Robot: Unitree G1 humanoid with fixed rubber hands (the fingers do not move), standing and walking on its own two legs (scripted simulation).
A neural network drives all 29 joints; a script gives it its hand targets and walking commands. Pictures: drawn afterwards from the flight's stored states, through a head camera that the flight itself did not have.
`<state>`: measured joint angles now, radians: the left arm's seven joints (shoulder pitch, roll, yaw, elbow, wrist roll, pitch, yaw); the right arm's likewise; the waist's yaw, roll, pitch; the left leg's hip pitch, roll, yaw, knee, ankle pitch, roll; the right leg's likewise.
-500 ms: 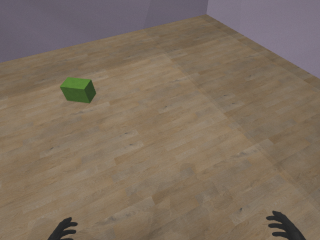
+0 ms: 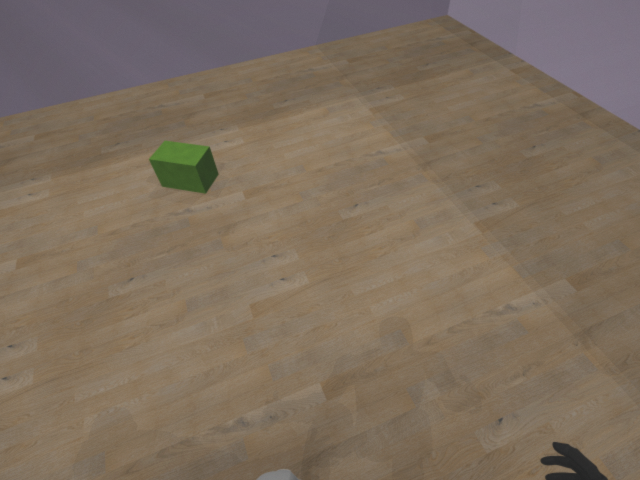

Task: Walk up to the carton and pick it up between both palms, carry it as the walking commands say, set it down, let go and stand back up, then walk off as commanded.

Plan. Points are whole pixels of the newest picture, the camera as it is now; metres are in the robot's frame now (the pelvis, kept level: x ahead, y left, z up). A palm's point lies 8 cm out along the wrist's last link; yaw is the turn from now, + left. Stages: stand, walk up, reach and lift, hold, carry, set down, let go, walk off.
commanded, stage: walk up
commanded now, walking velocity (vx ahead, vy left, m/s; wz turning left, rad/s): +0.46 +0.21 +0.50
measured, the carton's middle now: (185, 167) +1.56 +0.65 -0.69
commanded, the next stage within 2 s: none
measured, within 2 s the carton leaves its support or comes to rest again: neither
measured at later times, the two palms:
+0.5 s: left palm (73, 431) +0.24 +0.40 -0.13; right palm (420, 417) +0.22 -0.11 -0.11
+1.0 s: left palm (92, 341) +0.37 +0.40 -0.10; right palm (359, 231) +0.60 -0.07 -0.14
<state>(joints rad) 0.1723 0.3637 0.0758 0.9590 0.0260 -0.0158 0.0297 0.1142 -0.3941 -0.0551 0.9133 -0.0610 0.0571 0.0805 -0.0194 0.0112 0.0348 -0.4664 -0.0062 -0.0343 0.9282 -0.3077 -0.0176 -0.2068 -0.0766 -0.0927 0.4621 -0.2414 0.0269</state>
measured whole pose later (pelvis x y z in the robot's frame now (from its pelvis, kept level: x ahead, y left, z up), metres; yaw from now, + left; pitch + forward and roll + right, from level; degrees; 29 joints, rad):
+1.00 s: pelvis +0.46 +0.16 +0.01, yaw +19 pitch +0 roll +2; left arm 0.34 0.22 0.05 1.00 0.01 -0.08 0.00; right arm 0.22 -0.27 -0.06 0.96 -0.03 -0.01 0.04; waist 0.02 0.05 0.07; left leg -0.54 0.08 0.01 1.13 -0.18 0.00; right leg -0.21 -0.08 -0.15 0.43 -0.21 -0.02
